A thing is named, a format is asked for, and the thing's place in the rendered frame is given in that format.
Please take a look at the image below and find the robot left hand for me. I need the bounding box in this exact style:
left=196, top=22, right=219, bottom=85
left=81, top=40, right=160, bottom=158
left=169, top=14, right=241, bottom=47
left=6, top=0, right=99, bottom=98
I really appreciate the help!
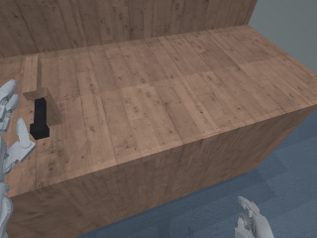
left=0, top=79, right=36, bottom=182

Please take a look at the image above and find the left robot forearm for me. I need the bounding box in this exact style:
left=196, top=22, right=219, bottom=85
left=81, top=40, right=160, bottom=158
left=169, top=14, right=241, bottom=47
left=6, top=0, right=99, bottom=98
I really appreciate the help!
left=0, top=182, right=14, bottom=238

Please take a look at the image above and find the tap lever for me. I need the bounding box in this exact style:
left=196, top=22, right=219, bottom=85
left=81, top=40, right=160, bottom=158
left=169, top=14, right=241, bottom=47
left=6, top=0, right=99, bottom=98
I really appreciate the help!
left=30, top=97, right=50, bottom=140

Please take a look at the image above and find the counter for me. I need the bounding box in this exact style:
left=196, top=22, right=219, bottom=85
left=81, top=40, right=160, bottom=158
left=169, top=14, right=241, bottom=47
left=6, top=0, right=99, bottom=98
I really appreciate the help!
left=0, top=0, right=317, bottom=238

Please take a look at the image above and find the robot right hand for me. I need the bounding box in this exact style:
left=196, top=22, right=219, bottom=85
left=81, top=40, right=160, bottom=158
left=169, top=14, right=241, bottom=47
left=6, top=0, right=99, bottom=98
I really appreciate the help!
left=235, top=196, right=274, bottom=238

